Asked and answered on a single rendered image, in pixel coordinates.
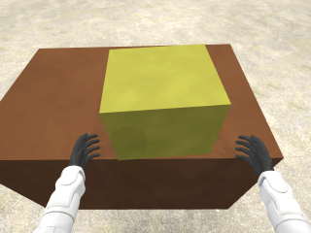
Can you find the robot left forearm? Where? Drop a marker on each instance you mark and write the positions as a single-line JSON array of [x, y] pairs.
[[61, 211]]

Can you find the carton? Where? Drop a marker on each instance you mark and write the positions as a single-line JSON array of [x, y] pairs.
[[162, 102]]

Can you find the pedestal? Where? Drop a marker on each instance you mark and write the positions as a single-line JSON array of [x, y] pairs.
[[57, 98]]

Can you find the robot right forearm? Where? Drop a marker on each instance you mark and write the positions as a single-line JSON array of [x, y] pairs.
[[282, 209]]

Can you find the left robot hand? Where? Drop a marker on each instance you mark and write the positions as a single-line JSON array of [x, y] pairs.
[[79, 156]]

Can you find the right robot hand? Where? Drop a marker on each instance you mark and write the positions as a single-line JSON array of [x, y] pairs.
[[259, 155]]

